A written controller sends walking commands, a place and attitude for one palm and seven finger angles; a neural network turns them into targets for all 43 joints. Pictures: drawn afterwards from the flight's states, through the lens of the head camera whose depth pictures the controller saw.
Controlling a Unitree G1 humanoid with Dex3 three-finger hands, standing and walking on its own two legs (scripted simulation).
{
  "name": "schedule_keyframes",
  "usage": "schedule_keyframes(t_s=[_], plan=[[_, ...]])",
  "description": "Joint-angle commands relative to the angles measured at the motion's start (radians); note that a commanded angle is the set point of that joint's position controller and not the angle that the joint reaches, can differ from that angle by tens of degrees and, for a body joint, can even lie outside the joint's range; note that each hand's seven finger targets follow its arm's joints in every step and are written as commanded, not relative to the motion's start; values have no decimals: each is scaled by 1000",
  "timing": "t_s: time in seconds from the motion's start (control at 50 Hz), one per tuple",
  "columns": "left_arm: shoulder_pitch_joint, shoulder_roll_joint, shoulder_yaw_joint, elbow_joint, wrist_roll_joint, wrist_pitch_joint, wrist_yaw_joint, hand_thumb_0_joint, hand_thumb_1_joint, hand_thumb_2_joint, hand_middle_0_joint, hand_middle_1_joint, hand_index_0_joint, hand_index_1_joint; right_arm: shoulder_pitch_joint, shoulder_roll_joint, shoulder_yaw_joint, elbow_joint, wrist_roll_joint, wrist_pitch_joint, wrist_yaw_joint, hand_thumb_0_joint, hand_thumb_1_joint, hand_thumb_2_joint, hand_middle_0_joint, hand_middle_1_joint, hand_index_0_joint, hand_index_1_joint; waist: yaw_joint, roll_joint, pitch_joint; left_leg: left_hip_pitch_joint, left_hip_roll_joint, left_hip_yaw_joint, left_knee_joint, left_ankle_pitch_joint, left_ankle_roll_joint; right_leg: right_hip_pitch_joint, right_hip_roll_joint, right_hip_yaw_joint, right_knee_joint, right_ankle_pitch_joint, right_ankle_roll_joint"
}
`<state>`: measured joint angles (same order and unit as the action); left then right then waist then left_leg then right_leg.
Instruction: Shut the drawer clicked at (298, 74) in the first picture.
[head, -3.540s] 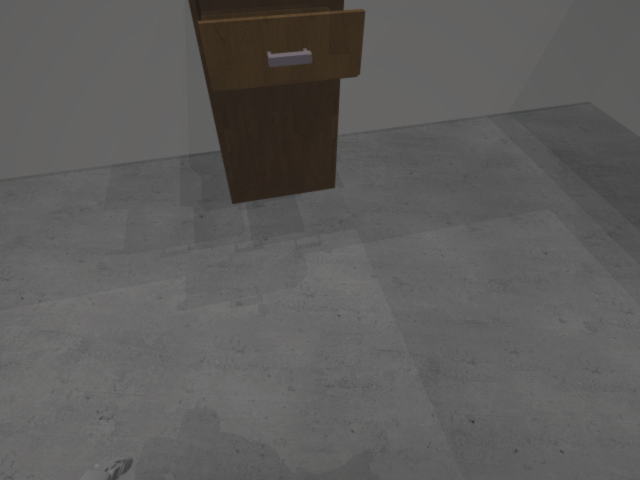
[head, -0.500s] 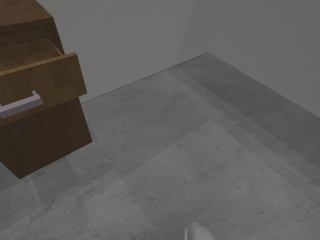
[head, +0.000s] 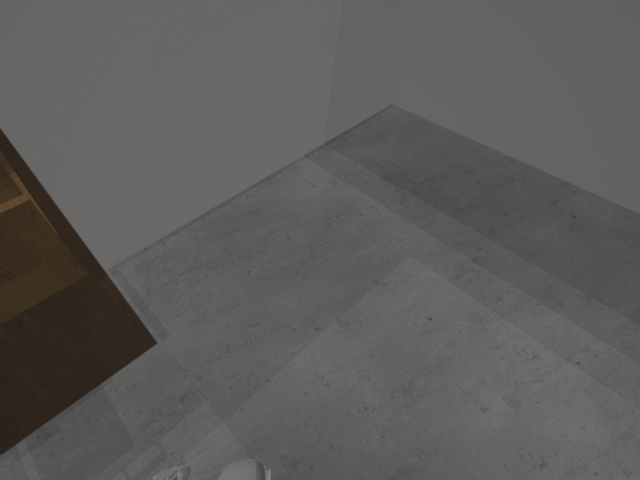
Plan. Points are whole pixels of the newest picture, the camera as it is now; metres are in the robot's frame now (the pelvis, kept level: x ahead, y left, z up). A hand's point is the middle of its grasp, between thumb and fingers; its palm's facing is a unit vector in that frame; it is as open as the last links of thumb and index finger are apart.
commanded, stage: turn to face it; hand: left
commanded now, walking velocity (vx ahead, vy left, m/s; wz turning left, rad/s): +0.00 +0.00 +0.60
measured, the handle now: out of the picture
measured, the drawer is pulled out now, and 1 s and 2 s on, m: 0.28 0.28 0.28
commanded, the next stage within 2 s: take the last steps up to it in 1.20 s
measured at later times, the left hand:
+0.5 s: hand out of the picture +0.03 +0.25 -0.17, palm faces +0.34 -0.90 -0.26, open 7.4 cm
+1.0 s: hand out of the picture -0.03 +0.16 -0.15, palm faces +0.59 -0.77 -0.26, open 7.4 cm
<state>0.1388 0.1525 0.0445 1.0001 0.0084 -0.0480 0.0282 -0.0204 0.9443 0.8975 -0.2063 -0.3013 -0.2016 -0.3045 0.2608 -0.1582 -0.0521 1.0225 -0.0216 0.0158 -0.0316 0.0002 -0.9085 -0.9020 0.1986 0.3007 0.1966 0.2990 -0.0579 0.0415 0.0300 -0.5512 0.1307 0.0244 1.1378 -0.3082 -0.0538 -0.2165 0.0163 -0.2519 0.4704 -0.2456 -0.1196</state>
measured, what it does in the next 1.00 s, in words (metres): steps on the spot, turning left: left foot, then right foot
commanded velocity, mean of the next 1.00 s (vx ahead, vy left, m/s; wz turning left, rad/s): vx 0.00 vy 0.00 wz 0.55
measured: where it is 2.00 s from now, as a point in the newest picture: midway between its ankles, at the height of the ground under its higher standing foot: outside the picture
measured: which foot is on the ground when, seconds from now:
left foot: up 0.00-0.28, down 0.30-0.66, up 0.68-1.00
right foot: down 0.00-0.30, up 0.32-0.64, down 0.66-1.00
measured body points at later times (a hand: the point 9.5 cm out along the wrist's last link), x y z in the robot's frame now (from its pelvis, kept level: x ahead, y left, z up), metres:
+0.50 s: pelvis +0.03 +0.02 +0.00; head +0.07 +0.04 +0.45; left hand +0.01 +0.29 -0.15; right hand +0.18 -0.19 -0.15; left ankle +0.04 +0.14 -0.74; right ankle +0.06 -0.12 -0.67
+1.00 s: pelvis +0.04 -0.03 +0.00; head +0.07 -0.03 +0.45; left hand -0.06 +0.20 -0.13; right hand +0.27 -0.19 -0.14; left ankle -0.04 +0.08 -0.69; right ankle +0.09 -0.13 -0.74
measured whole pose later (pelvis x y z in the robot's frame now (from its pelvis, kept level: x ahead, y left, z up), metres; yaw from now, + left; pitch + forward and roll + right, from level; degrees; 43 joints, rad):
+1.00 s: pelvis +0.04 -0.03 +0.00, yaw +36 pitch -1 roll +2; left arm 0.24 0.18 0.03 0.91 0.03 0.01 0.02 0.01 0.90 0.90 -0.21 -0.30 -0.20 -0.30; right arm 0.14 -0.27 -0.08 0.93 -0.02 0.09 0.02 0.01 -0.91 -0.90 0.20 0.30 0.20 0.30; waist 0.01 0.00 0.08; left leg -0.39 0.04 0.06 0.86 -0.44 -0.07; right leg -0.21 -0.15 -0.24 0.54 -0.30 0.01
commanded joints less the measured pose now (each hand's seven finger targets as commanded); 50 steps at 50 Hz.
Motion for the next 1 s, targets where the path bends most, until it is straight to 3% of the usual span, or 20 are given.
schedule_keyframes(t_s=[0.0, 0.18, 0.22, 0.24, 0.26, 0.28, 0.3, 0.34, 0.4, 0.54, 0.6, 0.62, 0.64, 0.66, 0.68, 0.74, 0.78, 0.86, 0.94, 0.98], plan=[[79, 103, 21, -42, 5, 9, 1, 0, 900, 900, -200, -300, -200, -300, 85, -36, -6, -18, 1, 22, 20, 0, -900, -900, 200, 300, 200, 300, 27, -138, 10, 14, 6, 17, -41, -1, -12, 5, -334, 124, -187, 449, -23], [140, 194, 51, -65, 15, 40, 6, 0, 900, 900, -200, -300, -200, -300, -96, -72, -8, -126, 1, 18, 45, 0, -900, -900, 200, 300, 200, 300, 88, -156, -5, 103, -21, 110, -371, -83, 20, 126, -412, 78, -46, 483, -17], [130, 209, 56, -71, 11, 43, 3, 0, 900, 900, -200, -300, -200, -300, -56, -94, -17, -134, -2, 17, 45, 0, -900, -900, 200, 300, 200, 300, 59, -129, -44, 201, -41, 126, -469, -34, 35, 107, -407, 49, 49, 486, 12], [115, 208, 57, -75, 7, 46, 0, 0, 900, 900, -200, -300, -200, -300, 11, -120, -27, -124, -4, 13, 44, 0, -900, -900, 200, 300, 200, 300, 19, -71, -81, 316, -45, 104, -572, 66, 49, 59, -380, 14, 181, 437, 51], [108, 188, 58, -102, -3, 49, -5, 0, 900, 900, -200, -300, -200, -300, 93, -200, -46, -116, -11, 3, 41, 0, -900, -900, 200, 300, 200, 300, -20, 122, -134, 468, 89, -118, -697, 360, 132, -112, -283, -29, 390, 219, 130], [45, 128, 39, -165, -8, 48, -9, 0, 900, 900, -200, -300, -200, -300, 152, -291, -64, -107, -6, -4, 30, 0, -900, -900, 200, 300, 200, 300, -46, 338, -117, 562, 320, -440, -779, 805, 288, -364, -132, 15, 628, -415, 207], [-1, 155, 38, -187, 4, 58, -4, 0, 900, 900, -200, -300, -200, -300, 163, -296, -61, -87, 2, -1, 24, 0, -900, -900, 200, 300, 200, 300, -38, 177, -135, 564, 353, -401, -762, 781, 328, -390, -137, 162, 709, -447, 196], [-14, 146, 49, -165, 8, 64, -9, 0, 900, 900, -200, -300, -200, -300, 35, -252, -54, -122, 0, -8, 16, 0, -900, -900, 200, 300, 200, 300, 5, 100, -101, 460, 244, -337, -786, 484, 271, -402, -149, 210, 732, -298, 196], [68, 146, 54, -127, 5, 74, -18, 0, 900, 900, -200, -300, -200, -300, -87, -236, -45, -159, 2, -11, 17, 0, -900, -900, 200, 300, 200, 300, 52, 108, -91, 365, 132, -198, -798, 368, 208, -311, -129, 221, 652, -176, 203], [47, 137, 47, -155, 0, 75, -10, 0, 900, 900, -200, -300, -200, -300, -79, -265, -65, -160, -4, 9, 28, 0, -900, -900, 200, 300, 200, 300, 34, 127, -77, 315, 97, -275, -786, 274, 213, -168, -65, 197, 316, -205, 205], [146, 154, 52, -141, -5, 61, -7, 0, 900, 900, -200, -300, -200, -300, -127, -268, -73, -183, 2, 17, 32, 0, -900, -900, 200, 300, 200, 300, 86, 119, -105, 223, 38, -269, -678, 279, 160, 34, -44, 178, 40, -31, 201], [184, 200, 62, -137, 2, 51, -1, 0, 900, 900, -200, -300, -200, -300, -128, -228, -71, -192, 10, 18, 37, 0, -900, -900, 200, 300, 200, 300, 106, 9, -117, 127, -27, -226, -576, 169, 107, 150, -125, 251, -111, 2, 181], [195, 319, 81, -144, 21, 42, 7, 0, 900, 900, -200, -300, -200, -300, -118, -148, -57, -219, 16, 20, 43, 0, -900, -900, 200, 300, 200, 300, 115, -304, -102, -67, -171, -43, -329, -132, 18, 235, -409, 535, -224, 27, 88], [177, 351, 79, -164, 17, 48, 10, 0, 900, 900, -200, -300, -200, -300, -160, -174, -61, -239, 4, 21, 42, 0, -900, -900, 200, 300, 200, 300, 125, -327, -66, -71, -147, -65, -115, -297, 16, 86, -540, 608, -233, 90, -2], [114, 296, 71, -175, 17, 44, 13, 0, 900, 900, -200, -300, -200, -300, -157, -189, -67, -229, 0, 28, 46, 0, -900, -900, 200, 300, 200, 300, 91, -231, -32, -62, -118, -110, 8, -232, 25, 9, -490, 518, -221, 65, -20], [-2, 222, 46, -200, 15, 41, 10, 0, 900, 900, -200, -300, -200, -300, -90, -173, -66, -177, -3, 41, 61, 0, -900, -900, 200, 300, 200, 300, 23, -216, 28, -50, -86, -55, 110, -91, -1, -24, -364, 305, -168, 169, 25], [41, 221, 41, -195, 16, 38, 8, 0, 900, 900, -200, -300, -200, -300, -95, -156, -57, -173, -1, 43, 64, 0, -900, -900, 200, 300, 200, 300, 43, -219, 19, -29, -93, -18, 50, -77, -14, 23, -340, 229, -145, 243, 34], [136, 251, 48, -158, 19, 42, 8, 0, 900, 900, -200, -300, -200, -300, -183, -144, -42, -196, 4, 43, 64, 0, -900, -900, 200, 300, 200, 300, 97, -206, 1, 12, -93, 28, -133, -114, -21, 111, -373, 201, -120, 355, 7], [168, 273, 57, -135, 23, 48, 6, 0, 900, 900, -200, -300, -200, -300, -202, -132, -27, -203, 10, 32, 60, 0, -900, -900, 200, 300, 200, 300, 120, -250, -37, 114, -100, 69, -325, -151, -3, 147, -395, 181, -69, 466, -7], [160, 282, 62, -127, 24, 51, 4, 0, 900, 900, -200, -300, -200, -300, -170, -132, -23, -197, 12, 24, 56, 0, -900, -900, 200, 300, 200, 300, 107, -258, -66, 176, -110, 85, -430, -130, 9, 153, -394, 167, -26, 499, 6]])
